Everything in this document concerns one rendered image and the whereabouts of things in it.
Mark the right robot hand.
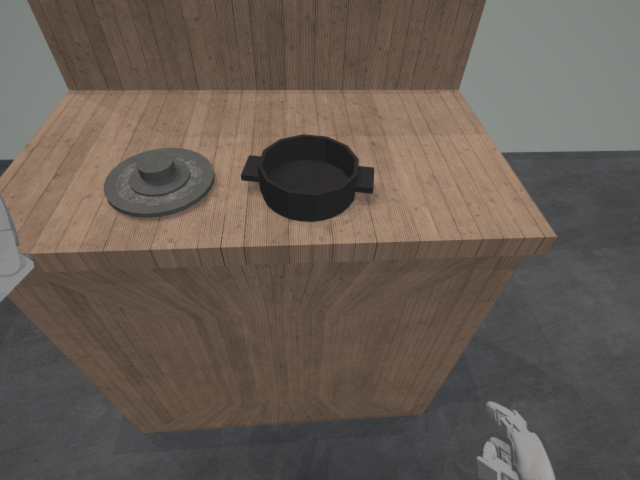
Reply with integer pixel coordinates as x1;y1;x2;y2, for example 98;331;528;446
477;401;556;480

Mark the lid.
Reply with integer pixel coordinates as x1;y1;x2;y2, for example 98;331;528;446
104;148;214;218

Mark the table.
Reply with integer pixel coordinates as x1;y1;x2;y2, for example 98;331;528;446
0;0;557;433

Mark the knob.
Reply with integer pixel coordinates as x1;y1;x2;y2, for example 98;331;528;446
136;152;176;182

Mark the pot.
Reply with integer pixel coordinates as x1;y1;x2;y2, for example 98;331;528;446
241;134;374;222

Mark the left robot hand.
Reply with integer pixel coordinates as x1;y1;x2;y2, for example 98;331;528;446
0;195;34;302

